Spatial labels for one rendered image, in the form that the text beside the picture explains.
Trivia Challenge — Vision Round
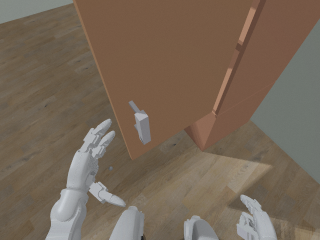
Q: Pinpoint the robot right hand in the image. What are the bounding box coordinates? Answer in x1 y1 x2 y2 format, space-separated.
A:
236 194 278 240

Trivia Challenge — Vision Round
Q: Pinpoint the left robot forearm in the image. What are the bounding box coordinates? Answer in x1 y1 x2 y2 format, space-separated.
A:
45 188 89 240

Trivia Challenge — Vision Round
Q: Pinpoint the cupboard door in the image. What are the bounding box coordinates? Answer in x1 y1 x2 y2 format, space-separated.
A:
72 0 253 160

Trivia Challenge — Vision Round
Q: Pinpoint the handle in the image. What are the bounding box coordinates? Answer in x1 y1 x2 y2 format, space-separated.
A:
128 100 151 145

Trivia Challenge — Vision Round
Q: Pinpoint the robot right thigh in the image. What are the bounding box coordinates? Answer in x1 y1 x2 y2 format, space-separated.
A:
183 218 219 240

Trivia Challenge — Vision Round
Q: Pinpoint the robot left thigh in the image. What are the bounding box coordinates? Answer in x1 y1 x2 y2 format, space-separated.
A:
109 209 145 240

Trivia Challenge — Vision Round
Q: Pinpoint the robot thigh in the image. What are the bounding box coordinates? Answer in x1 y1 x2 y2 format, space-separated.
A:
109 209 145 240
183 218 219 240

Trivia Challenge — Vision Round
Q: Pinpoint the robot left hand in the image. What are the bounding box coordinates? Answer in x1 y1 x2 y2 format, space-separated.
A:
66 118 126 207

